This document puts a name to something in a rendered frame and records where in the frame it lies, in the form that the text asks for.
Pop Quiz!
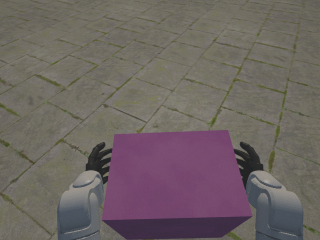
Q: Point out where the robot right hand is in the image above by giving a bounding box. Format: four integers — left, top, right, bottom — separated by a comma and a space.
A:
233, 141, 264, 189

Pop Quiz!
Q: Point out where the robot left forearm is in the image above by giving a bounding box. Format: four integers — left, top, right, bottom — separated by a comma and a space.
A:
57, 170, 105, 240

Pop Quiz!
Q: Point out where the robot left hand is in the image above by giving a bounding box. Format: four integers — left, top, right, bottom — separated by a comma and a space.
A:
85, 142, 113, 185

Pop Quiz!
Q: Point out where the carton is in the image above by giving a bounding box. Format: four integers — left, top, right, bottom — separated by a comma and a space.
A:
102, 130, 253, 240

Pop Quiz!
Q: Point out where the robot right forearm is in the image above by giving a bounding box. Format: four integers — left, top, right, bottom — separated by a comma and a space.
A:
245, 170, 304, 240

